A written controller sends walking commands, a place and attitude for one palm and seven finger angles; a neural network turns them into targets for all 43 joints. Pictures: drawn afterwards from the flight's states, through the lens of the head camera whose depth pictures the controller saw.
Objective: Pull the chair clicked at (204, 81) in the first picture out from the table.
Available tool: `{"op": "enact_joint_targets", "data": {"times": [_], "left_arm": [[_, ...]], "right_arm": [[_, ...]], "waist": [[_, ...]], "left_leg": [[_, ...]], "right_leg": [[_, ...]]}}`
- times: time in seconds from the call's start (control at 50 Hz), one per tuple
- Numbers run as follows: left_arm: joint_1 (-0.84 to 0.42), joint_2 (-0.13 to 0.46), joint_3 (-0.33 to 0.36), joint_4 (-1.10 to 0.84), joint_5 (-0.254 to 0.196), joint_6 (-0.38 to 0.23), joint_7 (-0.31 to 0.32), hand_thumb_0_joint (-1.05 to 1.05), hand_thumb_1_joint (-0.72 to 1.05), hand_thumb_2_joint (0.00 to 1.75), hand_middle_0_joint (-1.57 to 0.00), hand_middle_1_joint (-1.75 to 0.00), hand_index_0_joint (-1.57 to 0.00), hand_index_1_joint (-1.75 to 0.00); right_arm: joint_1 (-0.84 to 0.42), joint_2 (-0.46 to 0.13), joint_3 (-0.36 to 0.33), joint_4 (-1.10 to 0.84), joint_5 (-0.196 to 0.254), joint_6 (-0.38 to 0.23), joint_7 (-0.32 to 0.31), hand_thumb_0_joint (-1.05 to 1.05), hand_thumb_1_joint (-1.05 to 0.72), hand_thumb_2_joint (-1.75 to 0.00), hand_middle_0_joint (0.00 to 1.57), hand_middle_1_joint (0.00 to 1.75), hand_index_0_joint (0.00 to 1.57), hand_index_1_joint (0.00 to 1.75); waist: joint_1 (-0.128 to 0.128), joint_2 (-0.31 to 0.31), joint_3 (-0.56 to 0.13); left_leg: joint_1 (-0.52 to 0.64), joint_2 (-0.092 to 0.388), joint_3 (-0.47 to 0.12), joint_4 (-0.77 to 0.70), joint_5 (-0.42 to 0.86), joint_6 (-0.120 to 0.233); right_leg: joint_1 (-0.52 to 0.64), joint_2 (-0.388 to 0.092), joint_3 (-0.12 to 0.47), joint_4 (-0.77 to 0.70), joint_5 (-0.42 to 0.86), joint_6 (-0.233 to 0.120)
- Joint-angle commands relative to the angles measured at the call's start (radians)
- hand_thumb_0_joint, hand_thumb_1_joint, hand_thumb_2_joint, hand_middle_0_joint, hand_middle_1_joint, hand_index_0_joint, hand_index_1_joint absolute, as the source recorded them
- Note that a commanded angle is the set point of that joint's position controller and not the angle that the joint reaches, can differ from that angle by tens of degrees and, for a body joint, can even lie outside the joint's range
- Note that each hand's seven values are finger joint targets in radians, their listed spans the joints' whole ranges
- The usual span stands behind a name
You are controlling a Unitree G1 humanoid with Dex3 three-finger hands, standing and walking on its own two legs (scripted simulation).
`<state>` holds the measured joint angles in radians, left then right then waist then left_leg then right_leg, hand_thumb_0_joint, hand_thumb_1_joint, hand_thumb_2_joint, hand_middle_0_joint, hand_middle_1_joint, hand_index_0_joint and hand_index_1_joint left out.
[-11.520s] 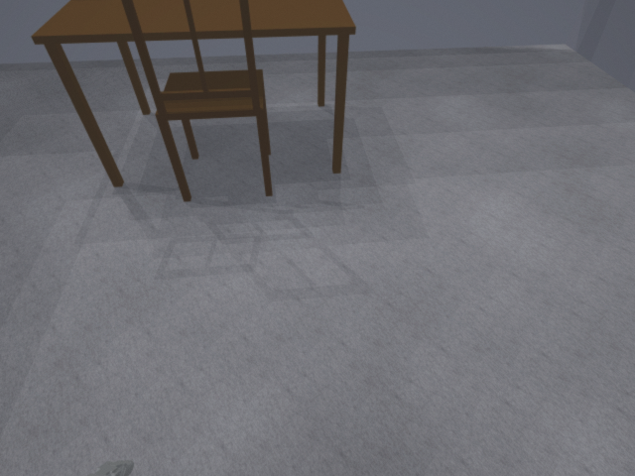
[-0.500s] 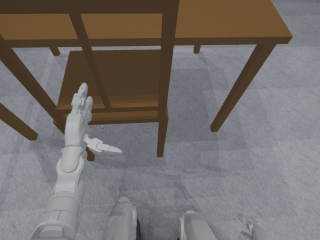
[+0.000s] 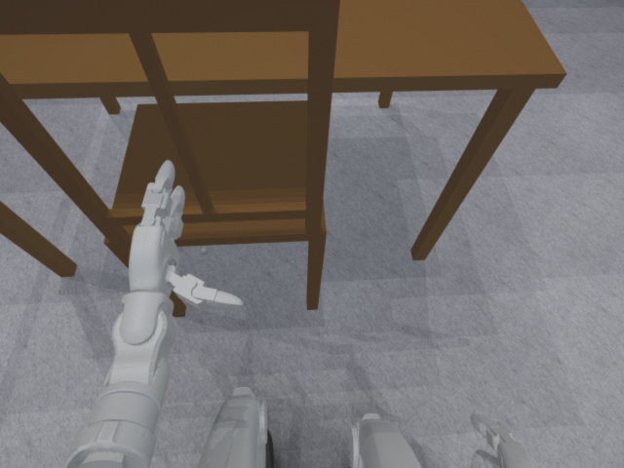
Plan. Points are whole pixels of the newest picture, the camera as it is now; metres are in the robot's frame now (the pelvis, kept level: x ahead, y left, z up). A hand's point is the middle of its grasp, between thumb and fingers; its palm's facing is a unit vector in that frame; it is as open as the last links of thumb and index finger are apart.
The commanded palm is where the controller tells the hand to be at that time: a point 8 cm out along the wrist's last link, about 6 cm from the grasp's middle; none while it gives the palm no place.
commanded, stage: aim the fingers beside a spindle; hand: left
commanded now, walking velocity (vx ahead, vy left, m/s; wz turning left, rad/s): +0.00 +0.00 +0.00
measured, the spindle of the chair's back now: (182, 143) +0.53 +0.19 +0.06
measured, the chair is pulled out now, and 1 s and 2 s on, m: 0.00 0.00 0.00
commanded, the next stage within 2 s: none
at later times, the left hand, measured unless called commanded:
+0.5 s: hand (199, 254) +0.38 +0.16 +0.01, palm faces +0.07 -1.00 -0.03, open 16.9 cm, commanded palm +0.35 +0.21 +0.03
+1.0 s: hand (175, 240) +0.38 +0.18 +0.04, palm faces +0.08 -0.99 -0.06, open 16.9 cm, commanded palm +0.35 +0.21 +0.02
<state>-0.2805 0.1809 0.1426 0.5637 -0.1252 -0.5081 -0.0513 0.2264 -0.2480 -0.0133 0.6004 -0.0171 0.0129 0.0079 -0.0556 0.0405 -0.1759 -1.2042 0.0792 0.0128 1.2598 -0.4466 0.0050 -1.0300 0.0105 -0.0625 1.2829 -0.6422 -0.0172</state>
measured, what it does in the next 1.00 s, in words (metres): stands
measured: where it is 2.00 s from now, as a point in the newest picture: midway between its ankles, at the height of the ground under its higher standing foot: outside the picture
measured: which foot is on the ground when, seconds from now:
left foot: down 0.00-1.00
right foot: down 0.00-1.00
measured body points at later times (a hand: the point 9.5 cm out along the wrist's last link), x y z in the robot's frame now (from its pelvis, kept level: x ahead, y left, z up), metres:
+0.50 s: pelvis +0.00 +0.00 +0.00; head +0.11 +0.01 +0.43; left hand +0.37 +0.21 +0.02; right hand +0.12 -0.25 -0.12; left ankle +0.07 +0.12 -0.62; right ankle -0.02 -0.11 -0.62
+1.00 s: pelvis +0.00 +0.01 +0.00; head +0.11 +0.01 +0.43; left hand +0.37 +0.23 +0.05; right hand +0.12 -0.25 -0.12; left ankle +0.07 +0.12 -0.62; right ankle -0.02 -0.11 -0.62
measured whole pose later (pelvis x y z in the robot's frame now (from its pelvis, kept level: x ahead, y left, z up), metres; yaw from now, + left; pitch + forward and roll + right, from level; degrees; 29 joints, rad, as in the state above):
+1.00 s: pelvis +0.00 +0.01 +0.00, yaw +0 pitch +22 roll -3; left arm -0.31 0.24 0.18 0.57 -0.15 -0.51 -0.06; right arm 0.23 -0.24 -0.01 0.60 -0.02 0.02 0.01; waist -0.05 0.05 -0.17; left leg -1.22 0.08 0.01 1.28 -0.45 0.01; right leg -1.03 0.01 -0.07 1.29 -0.64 -0.01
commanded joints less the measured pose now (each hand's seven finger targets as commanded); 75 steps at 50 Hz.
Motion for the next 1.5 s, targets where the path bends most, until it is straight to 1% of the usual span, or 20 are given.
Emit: {"op": "enact_joint_targets", "data": {"times": [0.0, 0.08, 0.18, 0.26, 0.34, 0.46, 0.62, 0.68, 0.76, 0.82, 0.88, 0.98, 1.04, 1.12, 1.16, 1.24, 1.34, 1.38, 1.44, 1.48], "left_arm": [[-0.204, 0.174, 0.1, -0.119, -0.006, -0.041, 0.023, 0.0, -0.5, 0.3, -0.06, -0.08, -0.06, -0.08], [-0.246, 0.191, 0.112, -0.179, -0.023, -0.074, 0.002, 0.0, -0.5, 0.3, -0.06, -0.08, -0.06, -0.08], [-0.271, 0.129, 0.018, -0.279, -0.031, -0.104, -0.029, 0.0, -0.5, 0.3, -0.06, -0.08, -0.06, -0.08], [-0.228, 0.08, -0.024, -0.158, -0.029, -0.051, -0.036, 0.0, -0.5, 0.3, -0.06, -0.08, -0.06, -0.08], [-0.244, 0.132, 0.05, -0.106, -0.018, -0.038, -0.01, 0.0, -0.5, 0.3, -0.06, -0.08, -0.06, -0.08], [-0.28, 0.233, 0.136, -0.298, -0.007, -0.109, 0.042, 0.0, -0.5, 0.3, -0.06, -0.08, -0.06, -0.08], [-0.151, 0.028, -0.062, -0.124, -0.031, -0.014, -0.045, 0.0, -0.5, 0.3, -0.06, -0.08, -0.06, -0.08], [-0.197, 0.082, -0.005, -0.11, -0.04, -0.013, -0.044, 0.0, -0.5, 0.3, -0.06, -0.08, -0.06, -0.08], [-0.35, 0.24, 0.13, -0.284, -0.021, -0.105, 0.023, 0.0, -0.5, 0.3, -0.06, -0.08, -0.06, -0.08], [-0.331, 0.261, 0.158, -0.331, -0.003, -0.151, 0.053, 0.0, -0.5, 0.3, -0.06, -0.08, -0.06, -0.08], [-0.276, 0.191, 0.083, -0.254, 0.006, -0.119, 0.028, 0.0, -0.5, 0.3, -0.06, -0.08, -0.06, -0.08], [-0.155, 0.019, -0.062, -0.019, -0.046, 0.026, -0.084, 0.0, -0.5, 0.3, -0.06, -0.08, -0.06, -0.08], [-0.2, 0.072, -0.002, -0.047, -0.069, 0.027, -0.087, 0.0, -0.5, 0.3, -0.06, -0.08, -0.06, -0.08], [-0.357, 0.23, 0.13, -0.326, -0.041, -0.103, 0.001, 0.0, -0.5, 0.3, -0.06, -0.08, -0.06, -0.08], [-0.344, 0.307, 0.186, -0.428, -0.018, -0.155, 0.049, 0.0, -0.5, 0.3, -0.06, -0.08, -0.06, -0.08], [-0.258, 0.161, 0.053, -0.271, 0.016, -0.119, 0.044, 0.0, -0.5, 0.3, -0.06, -0.08, -0.06, -0.08], [-0.192, 0.022, -0.056, 0.037, -0.031, 0.036, -0.065, 0.0, -0.5, 0.3, -0.06, -0.08, -0.06, -0.08], [-0.219, 0.031, -0.04, 0.001, -0.052, 0.038, -0.082, 0.0, -0.5, 0.3, -0.06, -0.08, -0.06, -0.08], [-0.281, 0.17, 0.085, -0.216, -0.059, -0.041, -0.036, 0.0, -0.5, 0.3, -0.06, -0.08, -0.06, -0.08], [-0.332, 0.262, 0.151, -0.384, -0.033, -0.115, 0.02, 0.0, -0.5, 0.3, -0.06, -0.08, -0.06, -0.08]], "right_arm": [[0.05, -0.135, -0.045, -0.11, 0.005, -0.015, -0.005, 0.0, -0.9, -0.9, 0.2, 0.3, 0.2, 0.3], [0.045, -0.135, -0.046, -0.122, 0.005, -0.02, -0.009, 0.0, -0.9, -0.9, 0.2, 0.3, 0.2, 0.3], [0.057, -0.135, -0.053, -0.106, 0.006, -0.042, -0.013, 0.0, -0.9, -0.9, 0.2, 0.3, 0.2, 0.3], [0.064, -0.142, -0.053, -0.089, 0.011, -0.039, -0.014, 0.0, -0.9, -0.9, 0.2, 0.3, 0.2, 0.3], [0.051, -0.142, -0.049, -0.096, 0.009, -0.027, -0.013, 0.0, -0.9, -0.9, 0.2, 0.3, 0.2, 0.3], [0.056, -0.134, -0.049, -0.122, -0.004, -0.029, -0.009, 0.0, -0.9, -0.9, 0.2, 0.3, 0.2, 0.3], [0.06, -0.141, -0.052, -0.106, 0.017, -0.02, -0.005, 0.0, -0.9, -0.9, 0.2, 0.3, 0.2, 0.3], [0.05, -0.149, -0.05, -0.106, 0.021, -0.02, -0.012, 0.0, -0.9, -0.9, 0.2, 0.3, 0.2, 0.3], [0.049, -0.142, -0.049, -0.108, 0.001, -0.031, -0.021, 0.0, -0.9, -0.9, 0.2, 0.3, 0.2, 0.3], [0.048, -0.125, -0.042, -0.105, -0.009, -0.038, -0.016, 0.0, -0.9, -0.9, 0.2, 0.3, 0.2, 0.3], [0.051, -0.13, -0.043, -0.101, -0.008, -0.037, -0.009, 0.0, -0.9, -0.9, 0.2, 0.3, 0.2, 0.3], [0.06, -0.15, -0.044, -0.105, 0.024, -0.021, -0.008, 0.0, -0.9, -0.9, 0.2, 0.3, 0.2, 0.3], [0.049, -0.156, -0.048, -0.113, 0.03, -0.017, -0.017, 0.0, -0.9, -0.9, 0.2, 0.3, 0.2, 0.3], [0.054, -0.137, -0.05, -0.113, 0.002, -0.032, -0.02, 0.0, -0.9, -0.9, 0.2, 0.3, 0.2, 0.3], [0.063, -0.137, -0.049, -0.113, -0.01, -0.039, -0.019, 0.0, -0.9, -0.9, 0.2, 0.3, 0.2, 0.3], [0.059, -0.13, -0.045, -0.094, -0.01, -0.036, -0.005, 0.0, -0.9, -0.9, 0.2, 0.3, 0.2, 0.3], [0.058, -0.157, -0.041, -0.096, 0.026, -0.014, -0.011, 0.0, -0.9, -0.9, 0.2, 0.3, 0.2, 0.3], [0.053, -0.158, -0.044, -0.108, 0.03, -0.016, -0.011, 0.0, -0.9, -0.9, 0.2, 0.3, 0.2, 0.3], [0.052, -0.148, -0.05, -0.122, 0.012, -0.023, -0.018, 0.0, -0.9, -0.9, 0.2, 0.3, 0.2, 0.3], [0.06, -0.138, -0.05, -0.125, -0.002, -0.028, -0.016, 0.0, -0.9, -0.9, 0.2, 0.3, 0.2, 0.3]], "waist": [[-0.01, -0.042, -0.332], [-0.006, -0.022, -0.38], [-0.024, 0.044, -0.445], [-0.051, -0.024, -0.338], [-0.023, -0.054, -0.319], [0.014, 0.064, -0.486], [-0.045, -0.071, -0.302], [-0.035, -0.081, -0.275], [-0.007, 0.034, -0.398], [0.013, 0.107, -0.473], [-0.011, 0.094, -0.455], [-0.047, -0.076, -0.291], [-0.034, -0.114, -0.287], [0.011, 0.075, -0.465], [0.021, 0.116, -0.529], [-0.026, 0.081, -0.417], [-0.06, -0.104, -0.237], [-0.041, -0.073, -0.283], [0.008, 0.001, -0.439], [0.032, 0.113, -0.537]], "left_leg": [[0.382, -0.055, -0.031, -0.107, 0.175, 0.022], [0.39, -0.055, -0.025, -0.1, 0.175, 0.023], [0.522, -0.041, -0.051, -0.101, 0.252, 0.018], [0.456, -0.044, -0.057, -0.105, 0.181, 0.024], [0.385, -0.054, -0.048, -0.103, 0.133, 0.024], [0.527, -0.044, -0.053, -0.104, 0.288, 0.013], [0.43, -0.046, -0.055, -0.128, 0.162, 0.022], [0.389, -0.052, -0.051, -0.119, 0.114, 0.025], [0.456, -0.048, -0.053, -0.098, 0.172, 0.021], [0.53, -0.046, -0.056, -0.102, 0.256, 0.011], [0.547, -0.039, -0.062, -0.107, 0.265, 0.008], [0.415, -0.046, -0.059, -0.127, 0.136, 0.022], [0.363, -0.055, -0.052, -0.118, 0.107, 0.03], [0.528, -0.046, -0.06, -0.104, 0.248, 0.016], [0.588, -0.039, -0.068, -0.101, 0.329, 0.011], [0.55, -0.034, -0.072, -0.114, 0.251, 0.006], [0.37, -0.051, -0.062, -0.133, 0.072, 0.023], [0.399, -0.055, -0.063, -0.128, 0.092, 0.024], [0.478, -0.05, -0.058, -0.112, 0.216, 0.019], [0.588, -0.044, -0.068, -0.114, 0.318, 0.009]], "right_leg": [[0.06, 0.022, 0.041, -0.214, 0.343, 0.002], [0.085, 0.023, 0.055, -0.215, 0.348, 0.001], [0.042, 0.026, 0.036, -0.205, 0.375, -0.006], [-0.002, 0.026, 0.026, -0.223, 0.312, -0.001], [0.011, 0.021, 0.033, -0.22, 0.274, -0.001], [0.058, 0.029, 0.031, -0.175, 0.388, -0.011], [0.024, 0.027, 0.017, -0.239, 0.308, 0.0], [0.009, 0.022, 0.027, -0.243, 0.26, 0.0], [0.007, 0.025, 0.038, -0.198, 0.284, -0.007], [0.034, 0.029, 0.035, -0.18, 0.34, -0.013], [0.008, 0.033, 0.022, -0.182, 0.348, -0.012], [0.01, 0.031, 0.014, -0.243, 0.278, -0.003], [0.028, 0.025, 0.027, -0.248, 0.255, 0.001], [0.017, 0.027, 0.029, -0.189, 0.334, -0.012], [0.035, 0.034, 0.029, -0.166, 0.383, -0.014], [-0.015, 0.035, 0.012, -0.189, 0.326, -0.01], [-0.01, 0.031, 0.012, -0.253, 0.222, -0.002], [-0.008, 0.026, 0.01, -0.242, 0.231, -0.006], [0.037, 0.026, 0.026, -0.207, 0.326, -0.01], [0.042, 0.032, 0.025, -0.176, 0.379, -0.016]]}}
